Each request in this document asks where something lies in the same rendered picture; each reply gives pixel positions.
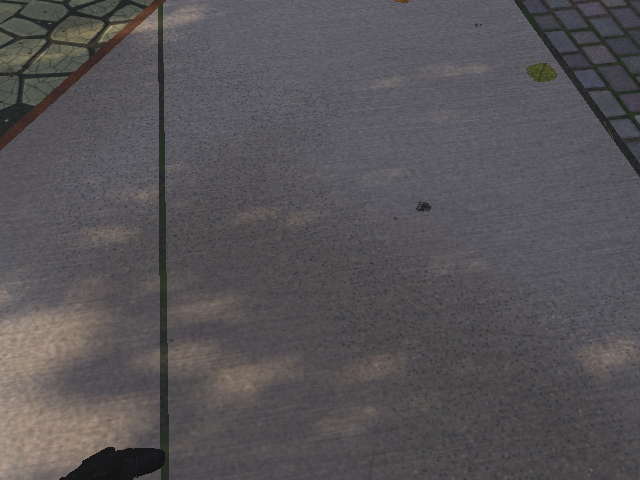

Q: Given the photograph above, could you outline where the robot left hand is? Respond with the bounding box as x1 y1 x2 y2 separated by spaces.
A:
59 447 165 480

